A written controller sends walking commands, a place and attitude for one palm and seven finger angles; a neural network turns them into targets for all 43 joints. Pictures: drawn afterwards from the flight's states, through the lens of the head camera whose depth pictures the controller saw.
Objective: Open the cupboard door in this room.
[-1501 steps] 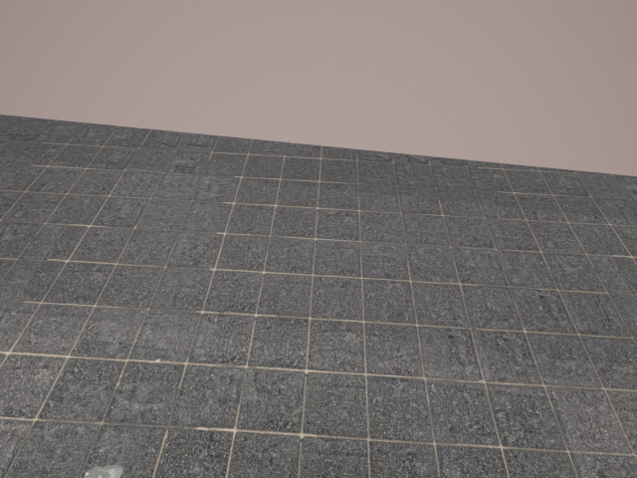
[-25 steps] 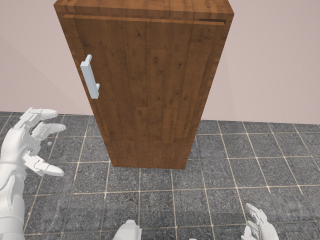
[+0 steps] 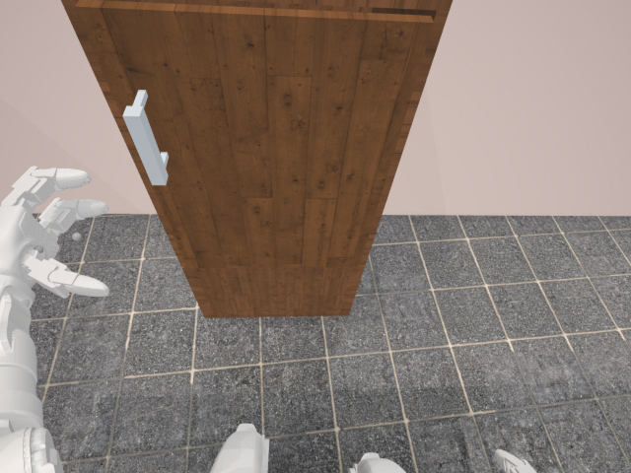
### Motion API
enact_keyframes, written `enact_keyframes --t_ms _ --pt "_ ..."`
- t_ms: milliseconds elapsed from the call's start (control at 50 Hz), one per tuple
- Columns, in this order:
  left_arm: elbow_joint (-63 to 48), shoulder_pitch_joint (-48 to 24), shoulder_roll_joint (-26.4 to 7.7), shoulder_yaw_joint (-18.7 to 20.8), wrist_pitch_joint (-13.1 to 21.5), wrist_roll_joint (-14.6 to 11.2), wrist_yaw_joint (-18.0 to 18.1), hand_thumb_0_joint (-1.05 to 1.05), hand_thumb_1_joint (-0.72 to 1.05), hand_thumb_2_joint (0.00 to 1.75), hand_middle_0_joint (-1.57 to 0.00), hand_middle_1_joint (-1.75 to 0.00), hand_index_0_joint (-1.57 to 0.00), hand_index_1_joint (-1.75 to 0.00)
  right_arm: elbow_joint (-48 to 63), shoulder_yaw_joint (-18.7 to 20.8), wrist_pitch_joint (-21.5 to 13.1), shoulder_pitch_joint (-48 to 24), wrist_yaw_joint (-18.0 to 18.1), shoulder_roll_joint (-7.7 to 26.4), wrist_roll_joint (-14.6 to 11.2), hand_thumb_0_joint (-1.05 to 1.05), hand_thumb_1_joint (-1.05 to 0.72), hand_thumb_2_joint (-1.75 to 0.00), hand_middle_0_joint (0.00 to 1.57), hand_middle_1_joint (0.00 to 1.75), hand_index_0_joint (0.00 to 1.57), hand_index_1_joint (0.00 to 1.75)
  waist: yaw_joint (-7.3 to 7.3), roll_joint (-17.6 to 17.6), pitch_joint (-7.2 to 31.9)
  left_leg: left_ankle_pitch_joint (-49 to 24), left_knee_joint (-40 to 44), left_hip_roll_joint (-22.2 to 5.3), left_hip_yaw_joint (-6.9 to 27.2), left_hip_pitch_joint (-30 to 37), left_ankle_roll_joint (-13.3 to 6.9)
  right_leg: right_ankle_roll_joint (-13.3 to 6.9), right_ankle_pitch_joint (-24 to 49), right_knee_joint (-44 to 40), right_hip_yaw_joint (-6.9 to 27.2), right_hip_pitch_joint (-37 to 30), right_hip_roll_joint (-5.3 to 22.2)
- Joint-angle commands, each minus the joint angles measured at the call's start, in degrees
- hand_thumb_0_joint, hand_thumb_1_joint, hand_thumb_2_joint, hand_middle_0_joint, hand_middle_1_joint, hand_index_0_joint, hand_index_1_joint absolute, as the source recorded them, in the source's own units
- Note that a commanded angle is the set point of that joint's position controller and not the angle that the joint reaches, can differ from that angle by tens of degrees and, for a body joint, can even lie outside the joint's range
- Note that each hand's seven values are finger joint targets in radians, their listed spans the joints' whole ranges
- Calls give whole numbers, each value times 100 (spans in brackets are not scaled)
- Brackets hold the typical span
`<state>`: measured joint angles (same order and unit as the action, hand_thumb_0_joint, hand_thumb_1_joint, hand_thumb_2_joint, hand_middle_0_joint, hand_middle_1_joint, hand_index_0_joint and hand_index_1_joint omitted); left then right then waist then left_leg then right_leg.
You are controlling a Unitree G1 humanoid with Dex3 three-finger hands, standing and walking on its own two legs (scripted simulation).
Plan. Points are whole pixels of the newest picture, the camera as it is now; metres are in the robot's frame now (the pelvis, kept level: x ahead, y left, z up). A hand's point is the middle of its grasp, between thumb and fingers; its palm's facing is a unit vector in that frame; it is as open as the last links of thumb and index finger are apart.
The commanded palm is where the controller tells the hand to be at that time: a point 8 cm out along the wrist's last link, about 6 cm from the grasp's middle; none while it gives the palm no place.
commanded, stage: move the hooked fingers beside the handle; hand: left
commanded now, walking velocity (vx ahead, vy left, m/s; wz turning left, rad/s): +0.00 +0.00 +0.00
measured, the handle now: (150, 139) +0.55 +0.26 +0.07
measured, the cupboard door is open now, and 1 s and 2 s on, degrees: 0 0 0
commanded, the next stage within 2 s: slide the fingers in behind the handle in 1.72 s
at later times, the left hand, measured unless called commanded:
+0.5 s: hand (96, 194) +0.43 +0.30 +0.08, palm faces +0.06 -1.00 +0.01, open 14.0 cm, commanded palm +0.42 +0.34 +0.08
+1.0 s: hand (104, 158) +0.49 +0.31 +0.08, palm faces +0.07 -1.00 +0.01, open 14.0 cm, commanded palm +0.48 +0.35 +0.07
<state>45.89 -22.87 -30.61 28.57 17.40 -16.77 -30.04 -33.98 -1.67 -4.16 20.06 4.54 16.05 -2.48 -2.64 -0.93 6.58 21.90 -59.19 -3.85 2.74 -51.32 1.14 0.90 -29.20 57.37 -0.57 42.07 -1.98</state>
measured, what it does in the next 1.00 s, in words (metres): stands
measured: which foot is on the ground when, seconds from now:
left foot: down 0.00-1.00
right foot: down 0.00-1.00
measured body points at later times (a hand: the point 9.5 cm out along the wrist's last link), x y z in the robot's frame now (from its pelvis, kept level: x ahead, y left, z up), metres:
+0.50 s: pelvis +0.00 +0.00 -0.01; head +0.09 +0.03 +0.43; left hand +0.42 +0.35 +0.08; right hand +0.06 -0.27 -0.11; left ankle +0.07 +0.13 -0.67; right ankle -0.01 -0.14 -0.67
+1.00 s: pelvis -0.01 +0.00 -0.03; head +0.13 +0.04 +0.40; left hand +0.48 +0.36 +0.09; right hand +0.00 -0.28 -0.12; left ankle +0.07 +0.13 -0.67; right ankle -0.01 -0.14 -0.67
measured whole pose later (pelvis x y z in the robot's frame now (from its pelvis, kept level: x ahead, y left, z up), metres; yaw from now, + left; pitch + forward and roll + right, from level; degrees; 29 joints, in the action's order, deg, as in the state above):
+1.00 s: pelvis -0.01 +0.00 -0.03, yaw -3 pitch +22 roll -5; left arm 73.3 -53.7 -48.5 33.3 17.9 -6.3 -29.0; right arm -35.2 -3.6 3.2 21.5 4.1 16.6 -1.5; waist -9.7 -1.0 6.0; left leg 23.5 -66.5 -5.7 3.8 -65.8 1.0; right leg 1.2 -29.8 63.2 -0.8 56.0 -4.1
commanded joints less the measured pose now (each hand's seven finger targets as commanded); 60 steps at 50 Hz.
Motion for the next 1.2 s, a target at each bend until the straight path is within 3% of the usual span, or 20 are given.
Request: enact_keyframes --t_ms 0,100,220,260,320,360,400,520,600,660,740,780,860,900,920,960,1000,1020,1120,1180 --pt "-814 -2421 -1627 133 398 -10 -8 0 -50 30 -30 -120 -30 -120 555 404 -217 162 110 976 13 0 -90 -90 20 30 20 30 -96 -700 1698 -701 735 241 -14 2112 -276 -231 999 -835 -173 516 -178" --pt "-542 -2684 -2054 409 479 120 43 0 -50 30 -30 -120 -30 -120 495 408 -123 265 83 999 46 0 -90 -90 20 30 20 30 -14 -815 2046 -963 649 220 -7 2238 -254 -252 1159 -752 -167 477 -174" --pt "91 -3324 -2210 377 494 299 111 0 -50 30 -30 -120 -30 -120 428 389 18 351 54 1027 66 0 -90 -90 20 30 20 30 -145 -776 1893 -803 575 191 10 2001 -260 -233 1023 -692 -194 711 -178" --pt "128 -3370 -2281 410 546 335 110 0 -50 30 -30 -120 -30 -120 468 396 61 386 47 1029 79 0 -90 -90 20 30 20 30 -113 -855 2047 -888 515 199 -6 2029 -268 -257 1082 -637 -174 690 -202" --pt "214 -3699 -2224 278 623 395 98 0 -50 30 -30 -120 -30 -120 399 404 118 437 28 1037 84 0 -90 -90 20 30 20 30 -217 -918 2137 -972 464 162 40 2165 -256 -237 1102 -612 -188 877 -196" --pt "279 -3677 -2295 356 651 385 90 0 -50 30 -30 -120 -30 -120 395 411 160 511 30 1058 102 0 -90 -90 20 30 20 30 -198 -863 2271 -1092 423 157 56 2203 -264 -258 1168 -562 -204 879 -217" --pt "531 -3774 -2337 327 604 416 79 0 -50 30 -30 -120 -30 -120 345 398 216 531 23 1067 81 0 -90 -90 20 30 20 30 -253 -787 2133 -986 414 151 45 2055 -272 -228 1125 -601 -188 927 -210" --pt "762 -4378 -2855 514 604 591 148 0 -50 30 -30 -120 -30 -120 264 376 331 661 51 1113 105 0 -90 -90 20 30 20 30 -351 -866 2246 -1001 268 121 35 1860 -293 -206 1159 -524 -135 975 -212" --pt "915 -4627 -2974 504 669 679 162 0 -50 30 -30 -120 -30 -120 184 359 379 741 46 1121 121 0 -90 -90 20 30 20 30 -399 -1126 2366 -1058 200 95 83 1969 -268 -221 1099 -463 -154 1179 -230" --pt "1041 -4589 -3094 587 609 679 136 0 -50 30 -30 -120 -30 -120 192 346 438 813 43 1138 132 0 -90 -90 20 30 20 30 -408 -1027 2514 -1222 116 106 35 1878 -306 -214 1295 -439 -122 1044 -246" --pt "1314 -4758 -3264 545 443 801 120 0 -50 30 -30 -120 -30 -120 207 316 516 860 48 1160 108 0 -90 -90 20 30 20 30 -485 -959 2350 -1086 72 89 7 1606 -327 -166 1236 -469 -107 1111 -241" --pt "1330 -5036 -3570 703 469 840 161 0 -50 30 -30 -120 -30 -120 183 288 536 893 65 1183 118 0 -90 -90 20 30 20 30 -510 -1001 2415 -1135 18 61 35 1570 -324 -173 1252 -405 -112 1131 -249" --pt "1239 -5243 -3512 613 540 897 194 0 -50 30 -30 -120 -30 -120 157 275 569 981 43 1172 158 0 -90 -90 20 30 20 30 -564 -1285 2636 -1411 -59 44 93 1869 -306 -203 1322 -331 -154 1350 -279" --pt "1612 -5252 -3770 741 442 925 165 0 -50 30 -30 -120 -30 -120 142 253 592 970 60 1208 126 0 -90 -90 20 30 20 30 -634 -1007 2458 -1169 -129 19 51 1493 -332 -154 1222 -376 -115 1318 -273" --pt "1776 -5094 -3751 695 359 946 131 0 -50 30 -30 -120 -30 -120 176 235 611 985 65 1208 105 0 -90 -90 20 30 20 30 -605 -953 2383 -1126 -113 34 27 1366 -339 -153 1221 -380 -114 1247 -275" --pt "1712 -4981 -3660 636 303 948 78 0 -50 30 -30 -120 -30 -120 238 218 630 1005 47 1189 116 0 -90 -90 20 30 20 30 -525 -1183 2504 -1273 -111 57 14 1493 -326 -184 1322 -330 -143 1261 -284" --pt "1649 -4961 -3945 822 277 980 81 0 -50 30 -30 -120 -30 -120 247 227 663 1016 58 1217 126 0 -90 -90 20 30 20 30 -507 -1092 2611 -1360 -160 23 26 1465 -326 -162 1400 -296 -146 1214 -279" --pt "1518 -5024 -3787 693 288 984 74 0 -50 30 -30 -120 -30 -120 260 234 678 1019 43 1203 120 0 -90 -90 20 30 20 30 -549 -1221 2627 -1361 -161 20 30 1582 -320 -161 1353 -294 -156 1362 -286" --pt "1090 -5024 -3762 847 448 897 96 0 -50 30 -30 -120 -30 -120 208 292 703 1060 -16 1207 168 0 -90 -90 20 30 20 30 -494 -1405 2997 -1667 -146 5 128 2091 -278 -190 1430 -266 -226 1451 -311" --pt "1179 -4981 -3684 806 409 888 98 0 -50 30 -30 -120 -30 -120 169 285 725 1036 -32 1207 160 0 -90 -90 20 30 20 30 -521 -1417 2785 -1568 -89 -1 156 2102 -267 -199 1328 -306 -261 1563 -317"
